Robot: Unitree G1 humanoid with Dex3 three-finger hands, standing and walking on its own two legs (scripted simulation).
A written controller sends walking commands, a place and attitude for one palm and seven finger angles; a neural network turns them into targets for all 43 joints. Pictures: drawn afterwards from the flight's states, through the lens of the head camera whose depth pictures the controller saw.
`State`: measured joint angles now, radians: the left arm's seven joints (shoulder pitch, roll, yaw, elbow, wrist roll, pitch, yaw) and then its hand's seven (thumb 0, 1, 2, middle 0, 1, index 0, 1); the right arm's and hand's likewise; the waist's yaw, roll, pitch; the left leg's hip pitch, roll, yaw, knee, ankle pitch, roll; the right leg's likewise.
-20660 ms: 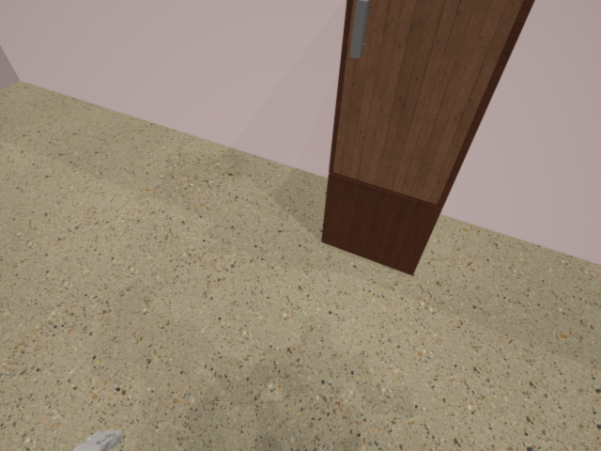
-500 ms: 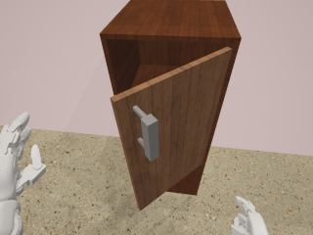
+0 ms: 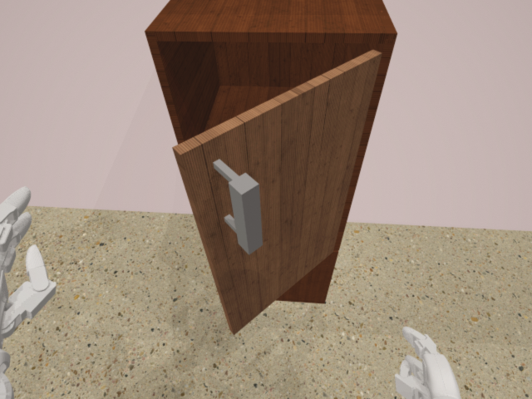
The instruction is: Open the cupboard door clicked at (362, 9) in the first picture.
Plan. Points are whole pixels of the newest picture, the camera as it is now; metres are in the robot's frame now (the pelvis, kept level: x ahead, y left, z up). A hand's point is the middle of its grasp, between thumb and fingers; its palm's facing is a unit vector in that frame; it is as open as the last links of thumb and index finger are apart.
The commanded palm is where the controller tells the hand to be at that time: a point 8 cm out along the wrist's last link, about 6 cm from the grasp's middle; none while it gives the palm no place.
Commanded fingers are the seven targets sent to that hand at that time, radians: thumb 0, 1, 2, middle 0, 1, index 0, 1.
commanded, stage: step back with the hand held close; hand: left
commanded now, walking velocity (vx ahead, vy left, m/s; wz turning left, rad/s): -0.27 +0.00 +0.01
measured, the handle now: (236, 207) +0.33 +0.07 +0.14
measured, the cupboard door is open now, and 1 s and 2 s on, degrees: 45 45 45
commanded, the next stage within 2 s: stop stepping back and stand still in 0.84 s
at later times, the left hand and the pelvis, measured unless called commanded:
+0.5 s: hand out of the picture +0.12 +0.28 +0.15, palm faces +0.44 -0.79 -0.43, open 7.4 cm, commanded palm +0.05 +0.33 +0.17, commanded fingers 0.00 0.90 0.90 -0.20 -0.30 -0.20 -0.30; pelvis -0.08 +0.03 -0.02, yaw +0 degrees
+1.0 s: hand out of the picture +0.03 +0.25 +0.16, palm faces +0.31 -0.83 -0.46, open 7.4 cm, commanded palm -0.02 +0.30 +0.17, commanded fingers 0.00 0.90 0.90 -0.20 -0.30 -0.20 -0.30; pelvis -0.18 +0.02 -0.02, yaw -4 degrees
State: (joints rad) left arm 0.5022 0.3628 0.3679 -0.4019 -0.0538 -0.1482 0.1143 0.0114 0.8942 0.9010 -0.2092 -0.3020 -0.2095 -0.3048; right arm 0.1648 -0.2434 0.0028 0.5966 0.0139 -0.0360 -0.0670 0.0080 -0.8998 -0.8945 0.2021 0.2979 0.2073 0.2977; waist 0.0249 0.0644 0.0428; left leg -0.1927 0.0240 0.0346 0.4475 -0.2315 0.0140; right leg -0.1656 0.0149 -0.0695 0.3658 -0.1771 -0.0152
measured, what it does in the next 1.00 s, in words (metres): walks backwards: right foot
